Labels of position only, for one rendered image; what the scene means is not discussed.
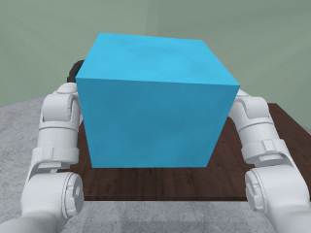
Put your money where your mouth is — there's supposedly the table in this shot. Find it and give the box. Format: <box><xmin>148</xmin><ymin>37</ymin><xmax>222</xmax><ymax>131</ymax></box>
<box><xmin>56</xmin><ymin>103</ymin><xmax>311</xmax><ymax>202</ymax></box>

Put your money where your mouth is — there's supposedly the right robot forearm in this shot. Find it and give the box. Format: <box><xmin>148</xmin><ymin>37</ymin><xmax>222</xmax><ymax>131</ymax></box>
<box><xmin>228</xmin><ymin>89</ymin><xmax>310</xmax><ymax>204</ymax></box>

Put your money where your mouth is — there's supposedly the left robot forearm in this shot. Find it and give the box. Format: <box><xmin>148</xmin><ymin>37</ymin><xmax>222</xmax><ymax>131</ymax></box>
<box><xmin>20</xmin><ymin>83</ymin><xmax>82</xmax><ymax>213</ymax></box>

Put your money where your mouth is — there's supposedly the left robot hand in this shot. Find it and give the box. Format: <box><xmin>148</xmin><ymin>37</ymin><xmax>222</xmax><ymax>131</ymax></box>
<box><xmin>67</xmin><ymin>60</ymin><xmax>85</xmax><ymax>83</ymax></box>

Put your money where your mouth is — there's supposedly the right robot upper arm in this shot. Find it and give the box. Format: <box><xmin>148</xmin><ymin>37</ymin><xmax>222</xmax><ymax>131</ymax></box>
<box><xmin>245</xmin><ymin>164</ymin><xmax>311</xmax><ymax>233</ymax></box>

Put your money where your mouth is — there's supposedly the left robot upper arm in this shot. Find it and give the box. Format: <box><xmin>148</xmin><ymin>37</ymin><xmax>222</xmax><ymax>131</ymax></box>
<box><xmin>0</xmin><ymin>172</ymin><xmax>85</xmax><ymax>233</ymax></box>

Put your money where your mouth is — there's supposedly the carton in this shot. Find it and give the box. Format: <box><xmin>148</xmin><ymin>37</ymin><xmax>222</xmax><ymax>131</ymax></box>
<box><xmin>75</xmin><ymin>32</ymin><xmax>241</xmax><ymax>168</ymax></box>

